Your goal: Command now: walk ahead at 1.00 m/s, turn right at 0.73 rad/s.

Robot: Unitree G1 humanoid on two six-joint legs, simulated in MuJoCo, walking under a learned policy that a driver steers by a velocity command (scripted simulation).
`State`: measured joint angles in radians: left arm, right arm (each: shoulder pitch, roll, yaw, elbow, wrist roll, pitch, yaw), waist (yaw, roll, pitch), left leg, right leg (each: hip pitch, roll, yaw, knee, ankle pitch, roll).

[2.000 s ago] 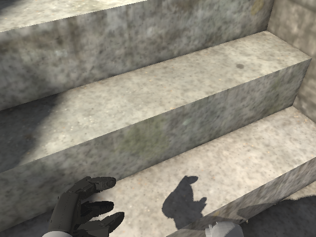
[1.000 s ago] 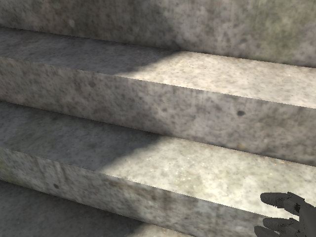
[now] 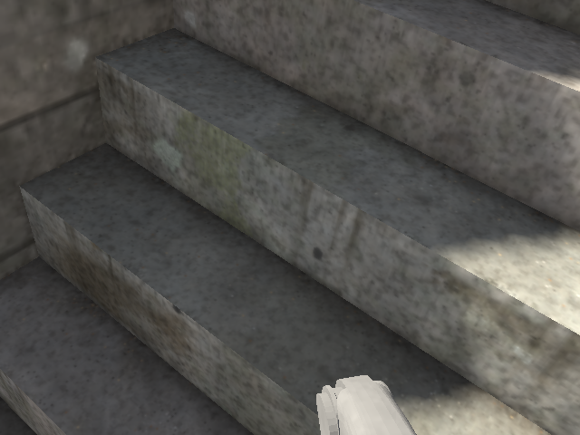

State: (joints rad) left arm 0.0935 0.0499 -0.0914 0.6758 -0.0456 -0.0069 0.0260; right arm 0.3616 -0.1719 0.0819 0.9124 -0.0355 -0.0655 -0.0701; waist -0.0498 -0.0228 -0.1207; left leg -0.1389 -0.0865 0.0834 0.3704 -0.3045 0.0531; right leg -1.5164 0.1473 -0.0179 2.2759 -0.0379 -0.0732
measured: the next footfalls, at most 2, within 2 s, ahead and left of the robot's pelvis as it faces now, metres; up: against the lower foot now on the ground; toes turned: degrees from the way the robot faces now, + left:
right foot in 0.20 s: +0.14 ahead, -0.04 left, +0.21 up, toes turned -11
left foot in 0.46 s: +0.19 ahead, +0.28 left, +0.00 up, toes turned -19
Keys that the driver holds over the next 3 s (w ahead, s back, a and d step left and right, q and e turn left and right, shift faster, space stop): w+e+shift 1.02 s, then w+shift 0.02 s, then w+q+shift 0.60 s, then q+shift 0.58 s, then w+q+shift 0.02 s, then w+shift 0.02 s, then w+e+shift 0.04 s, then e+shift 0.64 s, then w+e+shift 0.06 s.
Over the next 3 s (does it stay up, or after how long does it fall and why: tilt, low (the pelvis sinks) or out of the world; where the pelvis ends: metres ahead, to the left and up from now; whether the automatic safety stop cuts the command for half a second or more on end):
stays up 0.50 -0.07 0.40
